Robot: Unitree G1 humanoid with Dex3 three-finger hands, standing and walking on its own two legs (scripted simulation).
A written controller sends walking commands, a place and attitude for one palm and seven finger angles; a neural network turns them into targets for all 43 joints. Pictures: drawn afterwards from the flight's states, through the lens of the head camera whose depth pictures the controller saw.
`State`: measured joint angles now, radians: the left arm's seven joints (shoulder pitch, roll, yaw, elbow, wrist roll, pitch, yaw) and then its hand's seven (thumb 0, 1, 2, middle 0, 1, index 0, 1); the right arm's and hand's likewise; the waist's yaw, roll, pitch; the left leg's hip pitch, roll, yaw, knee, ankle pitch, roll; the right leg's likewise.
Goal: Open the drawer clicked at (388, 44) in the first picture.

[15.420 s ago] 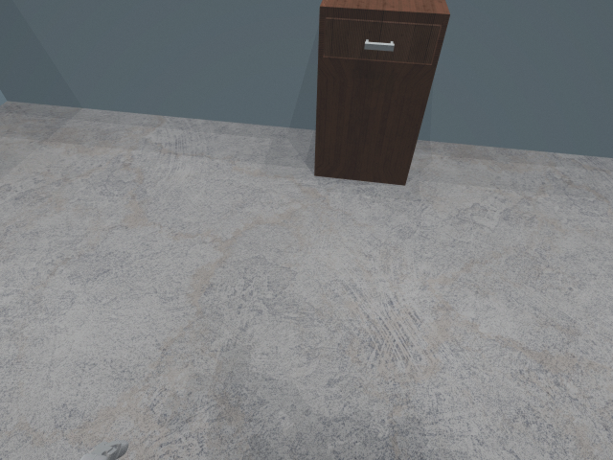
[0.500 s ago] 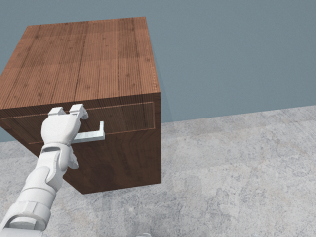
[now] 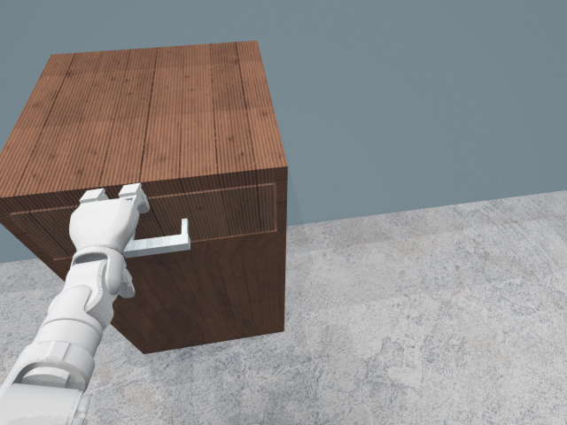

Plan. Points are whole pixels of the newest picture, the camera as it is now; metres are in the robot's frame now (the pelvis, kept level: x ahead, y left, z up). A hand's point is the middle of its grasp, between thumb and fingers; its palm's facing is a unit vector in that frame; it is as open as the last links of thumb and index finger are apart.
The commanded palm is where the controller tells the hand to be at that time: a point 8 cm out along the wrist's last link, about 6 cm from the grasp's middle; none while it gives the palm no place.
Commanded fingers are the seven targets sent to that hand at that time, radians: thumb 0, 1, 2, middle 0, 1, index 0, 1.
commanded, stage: move the hooked fingers above the handle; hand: left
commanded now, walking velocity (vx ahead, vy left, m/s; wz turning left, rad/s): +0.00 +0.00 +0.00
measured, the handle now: (157, 236) +0.43 +0.25 -0.04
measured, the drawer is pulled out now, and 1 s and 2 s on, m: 0.00 0.00 0.00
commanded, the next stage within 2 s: lower the fingers behind the handle in 0.38 s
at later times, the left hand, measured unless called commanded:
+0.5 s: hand (127, 241) +0.38 +0.26 +0.02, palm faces -0.01 -0.05 -1.00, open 13.7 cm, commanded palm +0.36 +0.26 +0.07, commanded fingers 0.00 -0.50 0.30 -0.30 -1.20 -0.30 -1.20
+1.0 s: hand (139, 249) +0.39 +0.25 -0.01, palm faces +0.03 -0.04 -1.00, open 13.7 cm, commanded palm +0.36 +0.26 +0.04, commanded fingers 0.00 -0.50 0.30 -0.30 -1.20 -0.30 -1.20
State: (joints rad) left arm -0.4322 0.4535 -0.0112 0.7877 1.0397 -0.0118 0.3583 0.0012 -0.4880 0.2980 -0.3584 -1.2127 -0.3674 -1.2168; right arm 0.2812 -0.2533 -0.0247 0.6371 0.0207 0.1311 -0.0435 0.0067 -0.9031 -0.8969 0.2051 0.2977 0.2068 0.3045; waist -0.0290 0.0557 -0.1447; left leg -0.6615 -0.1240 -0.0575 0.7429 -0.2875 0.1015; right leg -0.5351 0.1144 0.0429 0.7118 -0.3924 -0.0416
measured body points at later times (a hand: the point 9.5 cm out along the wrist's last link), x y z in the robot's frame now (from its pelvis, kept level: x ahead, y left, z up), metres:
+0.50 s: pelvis +0.01 -0.01 +0.00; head +0.06 -0.02 +0.45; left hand +0.38 +0.26 +0.07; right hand +0.14 -0.26 -0.12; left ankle +0.03 +0.05 -0.71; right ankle -0.03 -0.10 -0.71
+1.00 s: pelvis +0.02 -0.02 -0.01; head +0.08 -0.02 +0.43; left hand +0.38 +0.25 +0.04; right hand +0.13 -0.28 -0.14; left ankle +0.03 +0.05 -0.71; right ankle -0.03 -0.10 -0.71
